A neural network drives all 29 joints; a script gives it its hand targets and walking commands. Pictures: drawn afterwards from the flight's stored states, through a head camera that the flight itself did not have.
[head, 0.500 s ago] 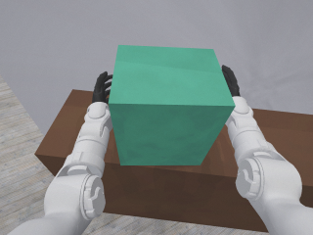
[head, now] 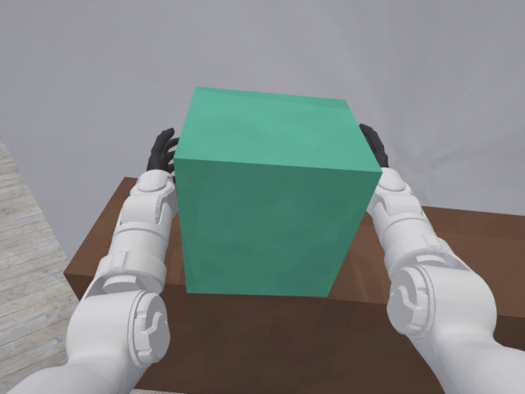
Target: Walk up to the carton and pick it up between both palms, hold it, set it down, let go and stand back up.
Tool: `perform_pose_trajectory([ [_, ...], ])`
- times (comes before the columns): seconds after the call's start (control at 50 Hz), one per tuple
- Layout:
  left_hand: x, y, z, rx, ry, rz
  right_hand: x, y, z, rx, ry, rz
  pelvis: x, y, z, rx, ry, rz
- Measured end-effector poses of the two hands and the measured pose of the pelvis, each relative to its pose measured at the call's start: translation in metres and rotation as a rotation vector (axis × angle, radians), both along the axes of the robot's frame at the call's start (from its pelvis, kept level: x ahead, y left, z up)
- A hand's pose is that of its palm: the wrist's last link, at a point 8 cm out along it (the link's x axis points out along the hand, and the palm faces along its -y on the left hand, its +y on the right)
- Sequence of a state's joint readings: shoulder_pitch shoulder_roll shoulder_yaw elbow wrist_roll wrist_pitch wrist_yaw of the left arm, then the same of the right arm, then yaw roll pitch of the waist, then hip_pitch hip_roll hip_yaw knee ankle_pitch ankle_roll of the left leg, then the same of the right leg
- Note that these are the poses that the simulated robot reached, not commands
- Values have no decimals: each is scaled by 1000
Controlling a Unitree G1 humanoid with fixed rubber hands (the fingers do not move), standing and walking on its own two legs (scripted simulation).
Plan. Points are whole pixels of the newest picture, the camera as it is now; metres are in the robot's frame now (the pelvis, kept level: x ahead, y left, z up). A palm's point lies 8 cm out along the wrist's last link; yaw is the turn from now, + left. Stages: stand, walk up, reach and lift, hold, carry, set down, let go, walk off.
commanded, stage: reach and lift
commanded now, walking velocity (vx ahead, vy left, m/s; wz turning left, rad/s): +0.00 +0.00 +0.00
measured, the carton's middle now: (265, 197) +0.40 +0.03 +0.12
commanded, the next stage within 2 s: none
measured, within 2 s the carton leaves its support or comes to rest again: neither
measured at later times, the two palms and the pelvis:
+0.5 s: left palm (161, 150) +0.40 +0.19 +0.20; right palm (384, 157) +0.41 -0.15 +0.21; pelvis +0.00 +0.00 +0.00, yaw +0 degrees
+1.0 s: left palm (159, 147) +0.37 +0.18 +0.22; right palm (403, 155) +0.37 -0.16 +0.24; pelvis -0.01 +0.01 +0.00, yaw +0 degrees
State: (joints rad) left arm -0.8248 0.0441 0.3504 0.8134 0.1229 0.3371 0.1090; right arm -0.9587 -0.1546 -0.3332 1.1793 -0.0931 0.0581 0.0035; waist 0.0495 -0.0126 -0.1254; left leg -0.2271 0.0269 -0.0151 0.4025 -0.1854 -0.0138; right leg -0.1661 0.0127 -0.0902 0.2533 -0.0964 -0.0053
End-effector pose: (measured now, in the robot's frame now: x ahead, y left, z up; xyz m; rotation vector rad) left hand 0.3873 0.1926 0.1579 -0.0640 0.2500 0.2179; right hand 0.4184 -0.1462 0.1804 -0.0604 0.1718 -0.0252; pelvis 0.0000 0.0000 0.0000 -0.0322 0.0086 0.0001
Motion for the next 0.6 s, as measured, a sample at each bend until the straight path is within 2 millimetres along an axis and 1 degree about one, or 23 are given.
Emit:
perform_pose_trajectory([
  [0.08, -5, -6, 4, 1, 2, -14, -11, -6, 1, 1, 2, -15, -7, -1, 0, 1, -12, 0],
  [0.16, -6, -14, 14, 5, -4, -32, -19, -15, 5, 3, -4, -35, -11, -2, -1, 3, -21, 1],
  [0.22, -4, -18, 22, 10, -11, -42, -21, -20, 10, 4, -12, -45, -11, -3, -1, 5, -24, 1],
  [0.3, 0, -21, 30, 14, -12, -46, -19, -23, 15, 6, -13, -49, -10, -5, -1, 7, -25, 1],
  [0.36, 4, -19, 32, 16, -5, -49, -15, -21, 17, 10, -9, -51, -7, -5, -1, 7, -21, 1],
  [0.44, 9, -12, 34, 19, -5, -48, -8, -13, 22, 19, -11, -52, -2, -4, -1, 6, -15, 1],
  [0.52, 11, -2, 45, 21, -44, -38, -3, -3, 35, 29, -48, -48, 2, -2, 0, 4, -12, 2],
  [0.6, 10, 6, 55, 20, -66, -36, -2, 5, 46, 44, -69, -49, 5, 2, 0, 1, -22, 3],
])
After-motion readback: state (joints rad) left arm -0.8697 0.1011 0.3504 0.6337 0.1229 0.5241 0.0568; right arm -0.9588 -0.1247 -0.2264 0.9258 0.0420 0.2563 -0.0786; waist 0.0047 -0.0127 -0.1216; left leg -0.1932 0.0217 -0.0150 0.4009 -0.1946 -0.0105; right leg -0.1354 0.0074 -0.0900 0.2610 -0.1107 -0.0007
